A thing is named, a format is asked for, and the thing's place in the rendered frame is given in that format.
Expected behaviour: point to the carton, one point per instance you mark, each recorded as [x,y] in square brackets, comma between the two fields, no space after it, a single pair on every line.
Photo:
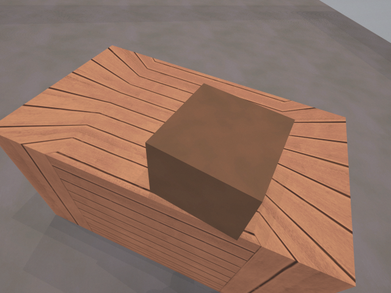
[215,157]

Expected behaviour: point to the pedestal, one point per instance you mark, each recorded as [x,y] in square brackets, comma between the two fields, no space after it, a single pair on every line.
[81,144]

